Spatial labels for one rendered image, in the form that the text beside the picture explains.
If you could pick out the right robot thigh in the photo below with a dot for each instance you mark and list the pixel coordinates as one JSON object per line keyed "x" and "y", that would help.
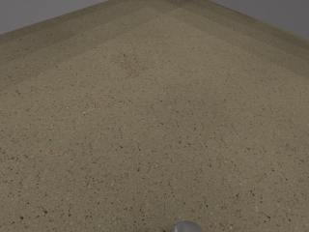
{"x": 187, "y": 226}

